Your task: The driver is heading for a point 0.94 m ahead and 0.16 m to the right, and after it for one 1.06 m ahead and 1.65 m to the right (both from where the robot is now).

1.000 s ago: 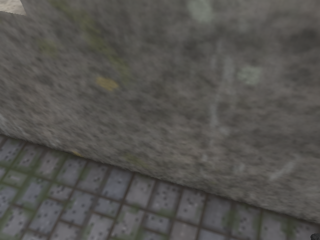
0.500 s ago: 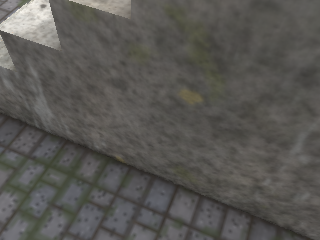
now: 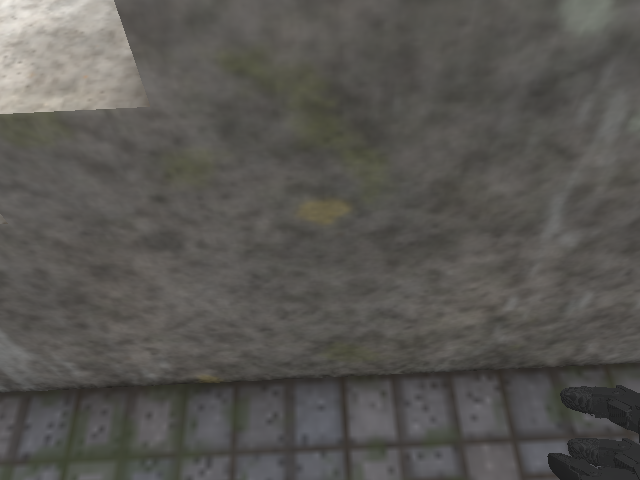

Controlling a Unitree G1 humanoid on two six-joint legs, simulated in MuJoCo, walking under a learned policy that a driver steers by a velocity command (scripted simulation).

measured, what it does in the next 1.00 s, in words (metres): steps to the right, turning right: right foot, then left foot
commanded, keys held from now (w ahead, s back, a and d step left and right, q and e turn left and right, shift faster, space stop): w+e+shift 0.50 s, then w+q+shift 0.50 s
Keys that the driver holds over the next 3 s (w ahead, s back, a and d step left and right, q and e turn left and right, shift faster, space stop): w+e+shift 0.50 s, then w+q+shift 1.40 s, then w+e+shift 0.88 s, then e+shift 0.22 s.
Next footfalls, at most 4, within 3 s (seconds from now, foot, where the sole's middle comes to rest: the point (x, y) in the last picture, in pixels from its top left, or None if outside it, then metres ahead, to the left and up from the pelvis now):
0.68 right None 0.03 -0.35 -0.77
0.98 left None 0.15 -0.28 -0.77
1.30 right None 0.17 -0.61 -0.77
1.70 left None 0.03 -0.31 -0.77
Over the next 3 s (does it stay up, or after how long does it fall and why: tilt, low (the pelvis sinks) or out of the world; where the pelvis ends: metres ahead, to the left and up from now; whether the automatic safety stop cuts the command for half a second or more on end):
stays up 0.03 0.01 0.01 its command is cut before an obstacle from the start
